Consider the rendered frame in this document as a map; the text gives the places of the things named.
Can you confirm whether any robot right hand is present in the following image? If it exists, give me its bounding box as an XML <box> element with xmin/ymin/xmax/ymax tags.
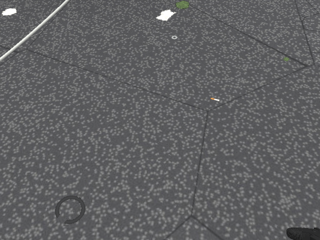
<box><xmin>286</xmin><ymin>227</ymin><xmax>320</xmax><ymax>240</ymax></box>

